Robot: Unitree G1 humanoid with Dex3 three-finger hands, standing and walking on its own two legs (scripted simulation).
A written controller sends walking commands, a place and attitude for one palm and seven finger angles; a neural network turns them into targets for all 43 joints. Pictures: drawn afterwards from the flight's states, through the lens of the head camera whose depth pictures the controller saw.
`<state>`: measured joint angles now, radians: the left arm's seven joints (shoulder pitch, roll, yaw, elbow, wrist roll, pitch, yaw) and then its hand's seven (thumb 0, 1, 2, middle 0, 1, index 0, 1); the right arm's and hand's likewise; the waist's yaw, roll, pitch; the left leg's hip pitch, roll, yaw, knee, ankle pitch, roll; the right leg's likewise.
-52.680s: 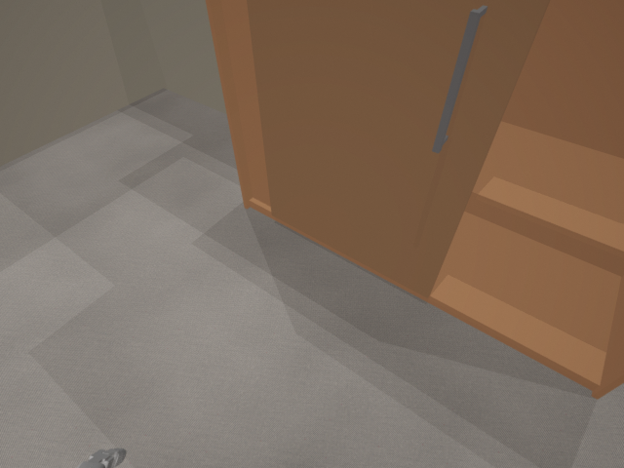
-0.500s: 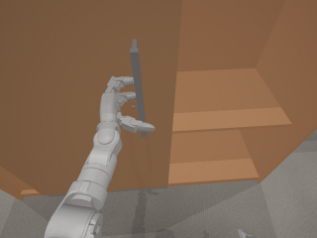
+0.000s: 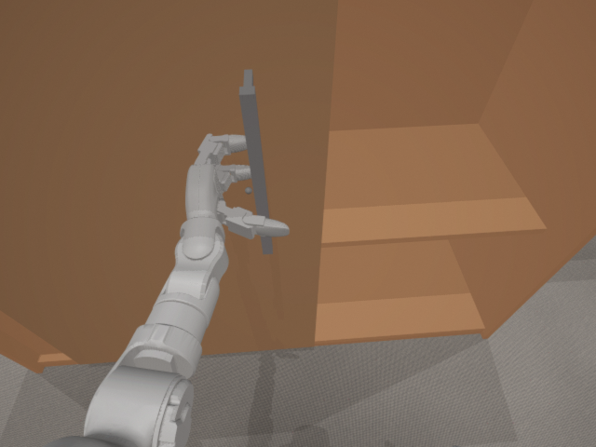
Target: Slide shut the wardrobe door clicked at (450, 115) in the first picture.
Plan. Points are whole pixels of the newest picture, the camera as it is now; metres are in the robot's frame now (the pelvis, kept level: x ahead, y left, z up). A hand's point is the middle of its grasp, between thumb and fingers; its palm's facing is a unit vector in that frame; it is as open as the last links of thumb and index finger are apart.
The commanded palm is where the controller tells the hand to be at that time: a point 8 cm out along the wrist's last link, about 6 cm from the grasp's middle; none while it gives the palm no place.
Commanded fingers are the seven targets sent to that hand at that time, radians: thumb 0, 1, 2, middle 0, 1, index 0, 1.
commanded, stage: slide the fingers in behind the handle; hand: left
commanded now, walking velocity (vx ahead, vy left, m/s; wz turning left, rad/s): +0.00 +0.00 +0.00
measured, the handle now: (259, 178) +0.47 +0.06 +0.10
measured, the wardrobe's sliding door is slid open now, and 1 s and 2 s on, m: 0.59 0.59 0.59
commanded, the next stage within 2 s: move the hooked fingers beside the handle in 0.66 s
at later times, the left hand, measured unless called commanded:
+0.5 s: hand (255, 201) +0.41 +0.06 +0.12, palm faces +0.04 -1.00 +0.01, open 14.0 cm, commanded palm +0.38 +0.11 +0.11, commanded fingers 0.00 -0.50 0.30 -0.30 -1.20 -0.30 -1.20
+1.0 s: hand (267, 200) +0.41 +0.04 +0.12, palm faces +0.03 -1.00 +0.00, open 14.2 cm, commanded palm +0.38 +0.10 +0.11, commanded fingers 0.00 -0.50 0.30 -0.30 -1.20 -0.30 -1.20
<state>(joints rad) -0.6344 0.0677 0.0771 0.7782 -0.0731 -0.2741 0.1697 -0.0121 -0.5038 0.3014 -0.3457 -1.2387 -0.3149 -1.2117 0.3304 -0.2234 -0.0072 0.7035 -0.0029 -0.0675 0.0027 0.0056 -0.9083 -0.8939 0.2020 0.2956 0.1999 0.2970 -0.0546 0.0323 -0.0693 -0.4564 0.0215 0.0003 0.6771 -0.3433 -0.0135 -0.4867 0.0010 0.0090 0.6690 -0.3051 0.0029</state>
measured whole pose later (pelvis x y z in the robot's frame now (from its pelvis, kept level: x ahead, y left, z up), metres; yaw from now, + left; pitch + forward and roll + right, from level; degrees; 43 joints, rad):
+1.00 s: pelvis +0.01 +0.00 +0.00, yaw +0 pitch +5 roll +0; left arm -0.50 0.00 -0.02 0.58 -0.05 -0.19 0.24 -0.01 -0.50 0.30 -0.30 -1.20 -0.27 -1.18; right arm 0.31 -0.21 0.00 0.67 -0.01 -0.05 0.01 0.01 -0.91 -0.89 0.20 0.30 0.20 0.30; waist -0.04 0.03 -0.07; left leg -0.40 0.02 0.01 0.65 -0.34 -0.01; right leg -0.44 0.00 0.02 0.65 -0.31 0.00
